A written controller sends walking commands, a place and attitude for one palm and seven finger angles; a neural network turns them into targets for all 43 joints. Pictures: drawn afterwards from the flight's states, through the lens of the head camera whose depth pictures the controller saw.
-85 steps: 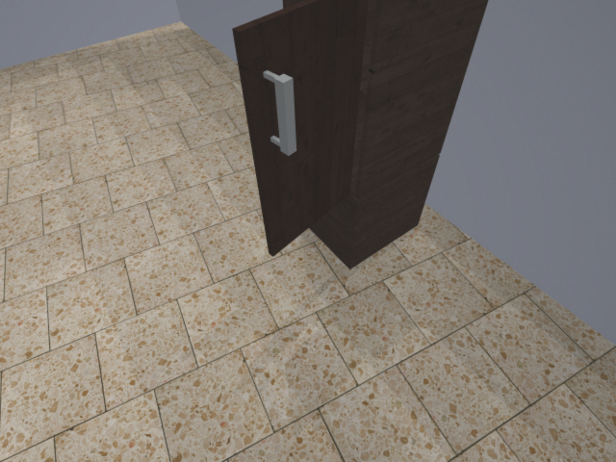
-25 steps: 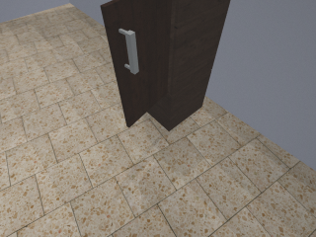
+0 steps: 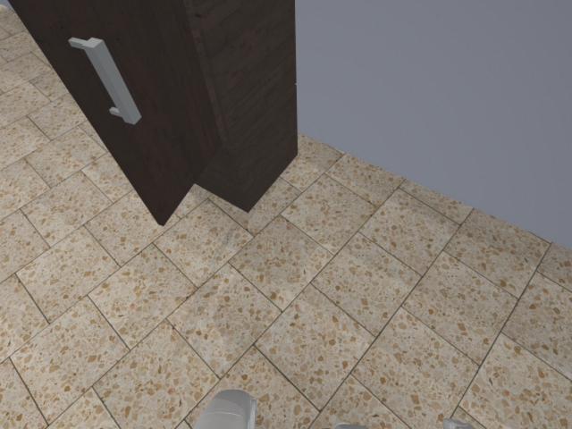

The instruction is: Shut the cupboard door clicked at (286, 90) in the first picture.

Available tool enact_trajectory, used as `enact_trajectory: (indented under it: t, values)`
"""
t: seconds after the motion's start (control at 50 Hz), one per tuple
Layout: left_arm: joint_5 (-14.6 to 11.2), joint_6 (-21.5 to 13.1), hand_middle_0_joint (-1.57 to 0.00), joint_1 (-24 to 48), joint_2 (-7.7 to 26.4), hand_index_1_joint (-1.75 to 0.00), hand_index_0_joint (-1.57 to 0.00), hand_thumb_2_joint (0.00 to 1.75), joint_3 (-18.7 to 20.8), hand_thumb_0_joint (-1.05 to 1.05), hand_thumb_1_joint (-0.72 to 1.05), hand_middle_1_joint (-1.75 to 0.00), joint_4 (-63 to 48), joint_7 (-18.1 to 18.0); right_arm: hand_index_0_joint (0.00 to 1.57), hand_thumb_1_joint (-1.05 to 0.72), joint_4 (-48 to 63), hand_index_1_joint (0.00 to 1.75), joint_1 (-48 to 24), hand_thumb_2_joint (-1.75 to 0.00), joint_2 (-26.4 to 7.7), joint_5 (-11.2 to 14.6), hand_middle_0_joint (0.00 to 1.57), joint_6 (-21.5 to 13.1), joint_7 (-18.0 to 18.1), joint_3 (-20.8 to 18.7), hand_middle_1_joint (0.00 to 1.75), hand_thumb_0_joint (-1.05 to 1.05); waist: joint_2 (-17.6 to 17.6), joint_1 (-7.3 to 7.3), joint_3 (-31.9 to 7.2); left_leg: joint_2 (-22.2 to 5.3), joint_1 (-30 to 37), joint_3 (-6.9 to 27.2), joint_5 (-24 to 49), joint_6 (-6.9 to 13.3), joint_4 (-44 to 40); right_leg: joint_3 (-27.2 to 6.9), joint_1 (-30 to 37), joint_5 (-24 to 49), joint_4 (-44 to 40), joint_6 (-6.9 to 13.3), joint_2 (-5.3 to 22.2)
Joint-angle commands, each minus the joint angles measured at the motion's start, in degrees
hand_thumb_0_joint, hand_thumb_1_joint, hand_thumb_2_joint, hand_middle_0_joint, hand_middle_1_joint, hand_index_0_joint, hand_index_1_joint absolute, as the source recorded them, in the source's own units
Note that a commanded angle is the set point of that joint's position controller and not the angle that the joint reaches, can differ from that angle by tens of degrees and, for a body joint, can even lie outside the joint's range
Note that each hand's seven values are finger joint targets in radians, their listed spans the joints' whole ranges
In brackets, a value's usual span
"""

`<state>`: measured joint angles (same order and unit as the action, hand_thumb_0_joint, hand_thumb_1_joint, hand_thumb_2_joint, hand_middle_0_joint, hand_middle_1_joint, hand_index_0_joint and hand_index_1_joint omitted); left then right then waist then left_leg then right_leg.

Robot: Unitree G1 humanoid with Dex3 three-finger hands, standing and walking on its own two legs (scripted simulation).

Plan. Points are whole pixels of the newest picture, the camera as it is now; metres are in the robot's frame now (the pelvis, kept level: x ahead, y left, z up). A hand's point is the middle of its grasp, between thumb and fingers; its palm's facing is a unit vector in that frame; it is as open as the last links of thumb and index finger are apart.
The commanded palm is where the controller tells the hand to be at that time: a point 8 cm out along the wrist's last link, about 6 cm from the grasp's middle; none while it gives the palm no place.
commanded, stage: walk around to get in front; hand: left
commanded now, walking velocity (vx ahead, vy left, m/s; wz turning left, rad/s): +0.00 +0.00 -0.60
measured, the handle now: (106, 82) +0.62 +0.37 +0.09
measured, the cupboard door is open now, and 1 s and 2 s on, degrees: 100 100 100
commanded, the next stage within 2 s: none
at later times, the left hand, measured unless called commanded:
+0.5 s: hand (160, 402) +0.16 +0.23 -0.17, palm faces -0.22 -0.95 -0.20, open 7.4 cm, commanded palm none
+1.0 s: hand (235, 367) +0.21 +0.12 -0.16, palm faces -0.55 -0.80 -0.22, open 7.4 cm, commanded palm none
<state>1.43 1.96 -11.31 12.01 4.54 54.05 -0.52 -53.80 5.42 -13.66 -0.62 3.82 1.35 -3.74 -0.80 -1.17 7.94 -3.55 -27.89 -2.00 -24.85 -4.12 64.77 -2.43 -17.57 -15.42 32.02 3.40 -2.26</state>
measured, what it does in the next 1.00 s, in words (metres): steps on the spot, turning right: left foot, then right foot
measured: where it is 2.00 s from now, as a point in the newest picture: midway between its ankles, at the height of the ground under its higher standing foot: outside the picture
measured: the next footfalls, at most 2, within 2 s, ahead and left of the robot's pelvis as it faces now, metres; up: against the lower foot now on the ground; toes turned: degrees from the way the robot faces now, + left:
left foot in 0.28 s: +0.05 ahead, +0.16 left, +0.00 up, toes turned -9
right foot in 0.66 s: -0.01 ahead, -0.10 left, +0.00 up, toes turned -29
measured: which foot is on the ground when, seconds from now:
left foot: up 0.00-0.26, down 0.28-0.66, up 0.68-1.00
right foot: down 0.00-0.28, up 0.30-0.64, down 0.66-1.00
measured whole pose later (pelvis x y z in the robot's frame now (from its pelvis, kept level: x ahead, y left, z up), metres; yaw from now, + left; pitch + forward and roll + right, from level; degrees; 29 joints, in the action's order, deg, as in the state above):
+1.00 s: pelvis +0.04 +0.00 +0.00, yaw -36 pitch +2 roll +1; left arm 1.5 2.3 -9.9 11.3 3.4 51.8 0.3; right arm -50.6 6.8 -12.9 -0.2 3.1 1.2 -2.9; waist 0.6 -0.1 6.1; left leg -3.0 -25.3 -1.1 -23.5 -5.1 49.4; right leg -6.6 -15.0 -17.0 29.9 1.3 -2.6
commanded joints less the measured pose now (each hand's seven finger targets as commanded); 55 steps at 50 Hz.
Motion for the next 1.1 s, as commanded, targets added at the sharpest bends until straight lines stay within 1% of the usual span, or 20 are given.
enact_trajectory:
  t: [0.0, 0.14, 0.2, 0.22, 0.24, 0.26, 0.28, 0.38, 0.5, 0.6, 0.62, 0.64, 0.66, 0.68, 0.78, 0.86, 1.0, 1.02, 1.06, 1.08]
  values:
    - [0.1, -1.6, -0.20, -3.5, 11.8, -0.30, -0.20, 0.90, 2.5, 0.00, 0.90, -0.30, -3.6, -1.0, 0.20, -0.90, 4.8, 0.30, -0.5, -0.90, -2.8, 0.2, 0.20, -1.6, 0.2, -0.7, 0.30, 0.00, 5.9, -0.78, -12.2, 0.5, -1.9, 2.3, 1.6, -0.3, -5.5, -17.3, 12.9, 26.9, -10.0, 7.4, 13.6]
    - [0.3, -1.0, -0.20, -3.4, 12.3, -0.30, -0.20, 0.90, 3.1, 0.00, 0.90, -0.30, -4.1, -0.6, 0.20, -0.90, 6.8, 0.30, -2.3, -0.90, -3.3, 0.8, 0.20, -2.5, 0.8, -0.6, 0.30, 0.00, 9.3, -1.07, -11.2, 2.6, 4.0, 3.3, -1.1, 0.9, -20.2, -23.2, 10.1, 29.2, -8.9, 8.1, 13.3]
    - [-0.1, -0.5, -0.20, 0.3, 12.0, -0.30, -0.20, 0.90, 2.8, 0.00, 0.90, -0.30, -5.1, -0.4, 0.20, -0.90, 5.4, 0.30, 3.7, -0.90, -3.9, 1.0, 0.20, -3.1, 1.2, -0.6, 0.30, 0.00, 8.3, 2.28, -12.3, 3.0, 15.9, 2.6, 7.6, 1.5, -34.4, -21.9, 3.0, 24.5, -5.9, 4.1, 10.1]
    - [-0.5, -0.4, -0.20, 1.7, 10.2, -0.30, -0.20, 0.90, 2.4, 0.00, 0.90, -0.30, -5.8, -0.3, 0.20, -0.90, 4.5, 0.30, 6.7, -0.90, -5.6, 0.8, 0.20, -3.7, 1.5, -0.8, 0.30, 0.00, 5.1, 4.02, -13.5, -0.4, 25.4, 4.5, 11.4, 2.4, -42.0, -19.2, -4.3, 17.3, -2.5, 1.4, 6.9]
    - [-1.2, -0.3, -0.20, 0.9, 6.7, -0.30, -0.20, 0.90, 1.7, 0.00, 0.90, -0.30, -6.9, 0.2, 0.20, -0.90, 4.6, 0.30, 7.7, -0.90, -11.0, 0.0, 0.20, -4.5, 1.8, -1.7, 0.30, 0.00, -11.2, 4.13, -13.7, -14.1, 32.3, 18.6, 13.1, 6.7, -49.5, -10.5, -14.8, -1.5, 6.8, -2.4, -1.2]
    - [-0.7, -0.4, -0.20, 2.9, 6.9, -0.30, -0.20, 0.90, 1.4, 0.00, 0.90, -0.30, -8.0, 0.8, 0.20, -0.90, 5.2, 0.30, 8.4, -0.90, -14.1, -0.5, 0.20, -4.1, 2.1, -2.2, 0.30, 0.00, -17.5, 4.37, -11.2, -25.1, 28.5, 26.6, 23.3, 12.5, -50.4, -1.5, -18.3, -20.9, 21.0, -5.4, -2.3]
    - [-0.2, -0.2, -0.20, 3.7, 8.6, -0.30, -0.20, 0.90, 1.7, 0.00, 0.90, -0.30, -8.2, 1.1, 0.20, -0.90, 6.1, 0.30, 7.2, -0.90, -12.8, -0.8, 0.20, -3.7, 2.1, -1.5, 0.30, 0.00, -11.1, 3.87, -9.4, -25.6, 22.4, 23.8, 26.5, 15.1, -48.6, -3.2, -16.5, -19.4, 29.0, -5.9, 0.9]
    - [-0.1, 0.5, -0.20, 1.9, 6.3, -0.30, -0.20, 0.90, 1.9, 0.00, 0.90, -0.30, -6.0, 2.8, 0.20, -0.90, 7.4, 0.30, 4.3, -0.90, -8.0, -1.1, 0.20, -4.4, 2.2, -0.2, 0.30, 0.00, -9.8, 0.64, -9.0, -13.2, 24.2, 3.4, 45.8, 10.6, -42.4, 1.9, -17.2, -9.9, 36.9, -7.6, 2.8]
    - [-0.3, 0.4, -0.20, 8.3, 4.7, -0.30, -0.20, 0.90, 0.7, 0.00, 0.90, -0.30, -8.0, 3.3, 0.20, -0.90, 4.5, 0.30, 11.4, -0.90, -9.5, -1.2, 0.20, -4.1, 1.4, -1.1, 0.30, 0.00, -12.5, 3.97, -9.2, -13.9, 26.5, -1.1, 46.3, 9.8, -40.7, 7.0, -11.5, -8.9, 19.8, -6.8, 3.3]
    - [-0.5, -0.5, -0.20, 3.6, 6.6, -0.30, -0.20, 0.90, 0.8, 0.00, 0.90, -0.30, -6.6, 3.1, 0.20, -0.90, 4.7, 0.30, 9.9, -0.90, -11.6, -0.9, 0.20, -3.8, 0.7, -2.0, 0.30, 0.00, -11.1, 0.91, -11.4, -15.2, 22.2, -4.2, 44.7, 6.6, -31.9, 8.7, 4.3, -0.7, -0.5, -3.9, 2.1]
    - [-0.3, -1.1, -0.20, -1.8, 9.2, -0.30, -0.20, 0.90, 1.4, 0.00, 0.90, -0.30, -4.8, 2.7, 0.20, -0.90, 5.3, 0.30, 8.8, -0.90, -11.1, -0.3, 0.20, -3.7, 0.4, -1.9, 0.30, 0.00, -4.7, -2.07, -14.0, -13.1, 15.6, -6.7, 39.3, 4.0, -23.1, 5.9, 15.7, 11.5, -7.4, -2.4, 4.6]
    - [0.4, -1.9, -0.20, -7.6, 17.0, -0.30, -0.20, 0.90, 3.0, 0.00, 0.90, -0.30, -3.2, 1.5, 0.20, -0.90, 8.0, 0.30, 6.9, -0.90, -6.0, 0.5, 0.20, -3.6, 0.0, -0.7, 0.30, 0.00, 16.1, -4.69, -16.8, -4.6, -2.1, -11.0, 4.5, 0.1, -7.7, -16.2, 28.5, 36.8, -9.9, 3.7, 21.1]
    - [-0.7, -1.6, -0.20, -10.5, 19.5, -0.30, -0.20, 0.90, 3.4, 0.00, 0.90, -0.30, -1.9, 0.4, 0.20, -0.90, 9.8, 0.30, 3.1, -0.90, -6.1, 0.4, 0.20, -2.8, 0.5, -0.2, 0.30, 0.00, 18.9, -6.26, -16.6, -0.9, -7.0, -2.9, -15.5, -0.5, 1.9, -21.7, 25.6, 54.3, -7.4, 9.5, 26.5]
    - [-0.9, -1.4, -0.20, -8.4, 17.5, -0.30, -0.20, 0.90, 3.1, 0.00, 0.90, -0.30, -2.3, -0.2, 0.20, -0.90, 9.2, 0.30, 4.5, -0.90, -6.4, 0.5, 0.20, -2.3, 0.7, -0.2, 0.30, 0.00, 14.4, -4.40, -15.1, -3.3, -7.5, 2.2, -11.1, 0.2, 4.5, -17.7, 23.2, 47.0, -7.6, 10.7, 25.8]
    - [-0.5, -1.5, -0.20, 1.6, 11.9, -0.30, -0.20, 0.90, 1.6, 0.00, 0.90, -0.30, -6.2, -1.0, 0.20, -0.90, 5.8, 0.30, 4.6, -0.90, -4.9, 0.2, 0.20, -1.3, 0.0, -0.5, 0.30, 0.00, 8.7, 0.86, -11.4, -2.5, -2.4, 1.6, 1.5, -1.3, 0.8, -10.4, 11.4, 34.3, -8.7, 6.3, 14.7]
    - [-0.1, -1.3, -0.20, 2.0, 12.6, -0.30, -0.20, 0.90, 1.8, 0.00, 0.90, -0.30, -6.8, -0.4, 0.20, -0.90, 5.9, 0.30, 4.1, -0.90, -4.2, 0.1, 0.20, -1.2, -0.2, -0.5, 0.30, 0.00, 7.6, 1.27, -9.5, -0.5, -0.1, 0.6, 2.9, -1.3, -6.4, -12.9, 7.3, 23.1, -11.0, 6.7, 13.5]
    - [-0.2, -0.9, -0.20, 2.8, 12.2, -0.30, -0.20, 0.90, 2.6, 0.00, 0.90, -0.30, -6.5, -0.3, 0.20, -0.90, 6.1, 0.30, 6.9, -0.90, -4.1, 0.8, 0.20, -3.3, 0.7, -0.5, 0.30, 0.00, 10.2, 2.82, -11.6, 2.1, 11.8, 0.6, 7.3, 0.1, -31.5, -17.5, 5.9, 30.3, -4.0, 4.6, 11.4]
    - [-0.6, -0.7, -0.20, 3.8, 10.9, -0.30, -0.20, 0.90, 2.3, 0.00, 0.90, -0.30, -7.1, -0.3, 0.20, -0.90, 5.0, 0.30, 9.7, -0.90, -5.0, 0.7, 0.20, -3.8, 1.0, -0.7, 0.30, 0.00, 7.9, 4.26, -12.5, 0.7, 19.6, 0.4, 13.4, 0.7, -39.3, -15.7, 1.2, 26.0, -1.1, 1.9, 9.0]
    - [-1.4, -0.6, -0.20, 1.9, 5.5, -0.30, -0.20, 0.90, 1.2, 0.00, 0.90, -0.30, -8.9, 0.6, 0.20, -0.90, 5.1, 0.30, 13.4, -0.90, -14.1, -0.7, 0.20, -4.6, 1.4, -2.1, 0.30, 0.00, -18.3, 4.30, -14.3, -24.6, 30.3, 24.1, 33.5, 11.5, -47.6, -0.5, -15.3, -20.6, 21.4, -5.3, -2.3]
    - [-0.7, -0.6, -0.20, 3.4, 7.4, -0.30, -0.20, 0.90, 1.3, 0.00, 0.90, -0.30, -8.9, 0.6, 0.20, -0.90, 5.6, 0.30, 13.4, -0.90, -13.5, -1.0, 0.20, -4.1, 1.5, -1.7, 0.30, 0.00, -12.6, 4.78, -13.3, -26.9, 26.9, 23.0, 37.6, 15.2, -45.2, -2.4, -14.6, -22.1, 31.2, -5.3, 1.1]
